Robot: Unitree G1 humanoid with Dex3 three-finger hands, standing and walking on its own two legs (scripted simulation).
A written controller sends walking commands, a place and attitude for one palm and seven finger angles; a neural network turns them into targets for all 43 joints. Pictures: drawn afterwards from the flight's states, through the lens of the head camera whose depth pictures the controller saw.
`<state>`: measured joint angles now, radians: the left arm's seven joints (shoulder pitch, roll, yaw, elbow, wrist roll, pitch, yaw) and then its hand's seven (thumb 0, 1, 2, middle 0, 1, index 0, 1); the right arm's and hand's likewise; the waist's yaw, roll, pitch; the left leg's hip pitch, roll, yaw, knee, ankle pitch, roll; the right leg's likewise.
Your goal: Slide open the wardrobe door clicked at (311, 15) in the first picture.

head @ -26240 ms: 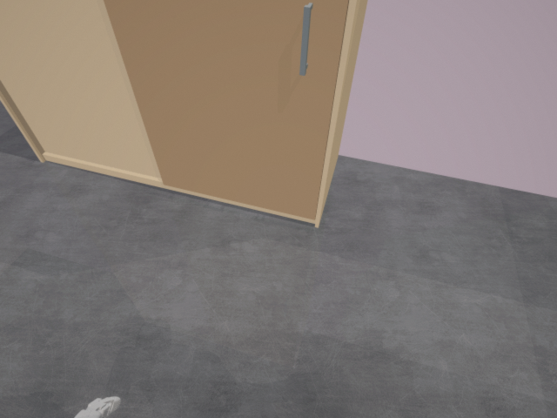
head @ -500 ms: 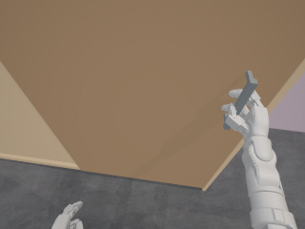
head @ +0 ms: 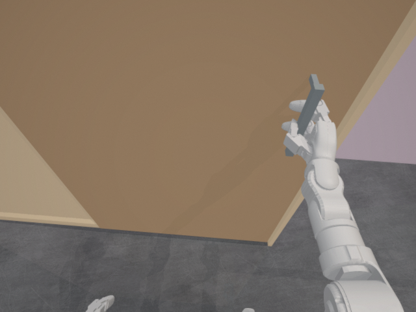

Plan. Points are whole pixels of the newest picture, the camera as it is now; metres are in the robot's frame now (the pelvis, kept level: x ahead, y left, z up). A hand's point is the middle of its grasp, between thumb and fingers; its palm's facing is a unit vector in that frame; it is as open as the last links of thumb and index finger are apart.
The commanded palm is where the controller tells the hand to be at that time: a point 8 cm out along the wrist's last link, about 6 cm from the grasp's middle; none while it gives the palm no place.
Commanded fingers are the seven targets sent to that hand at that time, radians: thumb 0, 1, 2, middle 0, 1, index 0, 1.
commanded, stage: tug the door sideways, standing still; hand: right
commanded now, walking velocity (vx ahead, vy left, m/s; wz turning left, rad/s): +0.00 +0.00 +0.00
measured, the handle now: (300, 119) +0.48 -0.15 +0.11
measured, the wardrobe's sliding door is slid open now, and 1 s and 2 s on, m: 0.01 0.04 0.38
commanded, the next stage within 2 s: step sideways, sliding the door along in 0.04 s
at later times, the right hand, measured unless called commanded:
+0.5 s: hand (280, 133) +0.43 -0.10 +0.11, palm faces +0.13 +0.98 -0.15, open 5.5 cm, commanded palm +0.41 -0.14 +0.12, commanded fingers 0.00 -0.90 -0.90 0.45 1.40 0.45 1.40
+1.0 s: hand (267, 129) +0.45 -0.08 +0.11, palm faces +0.37 +0.92 -0.13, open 5.2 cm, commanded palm +0.41 -0.06 +0.12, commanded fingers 0.00 -0.90 -0.90 0.45 1.40 0.45 1.40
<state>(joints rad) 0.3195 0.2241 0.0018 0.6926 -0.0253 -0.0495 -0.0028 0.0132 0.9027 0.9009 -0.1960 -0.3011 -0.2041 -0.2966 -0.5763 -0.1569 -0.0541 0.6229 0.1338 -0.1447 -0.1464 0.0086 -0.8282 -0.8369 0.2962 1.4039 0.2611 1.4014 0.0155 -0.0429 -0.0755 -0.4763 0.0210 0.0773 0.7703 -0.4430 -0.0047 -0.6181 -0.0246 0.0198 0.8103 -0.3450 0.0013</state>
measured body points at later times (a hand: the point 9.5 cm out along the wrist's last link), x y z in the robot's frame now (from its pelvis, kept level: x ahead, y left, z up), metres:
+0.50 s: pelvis +0.02 +0.03 +0.01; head +0.03 +0.05 +0.46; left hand +0.13 +0.27 -0.12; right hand +0.42 -0.16 +0.12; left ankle -0.03 +0.12 -0.71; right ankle +0.02 -0.10 -0.68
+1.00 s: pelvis +0.06 +0.16 +0.01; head +0.13 +0.15 +0.45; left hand +0.26 +0.35 -0.11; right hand +0.42 -0.13 +0.12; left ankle +0.13 +0.32 -0.71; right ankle +0.05 -0.06 -0.69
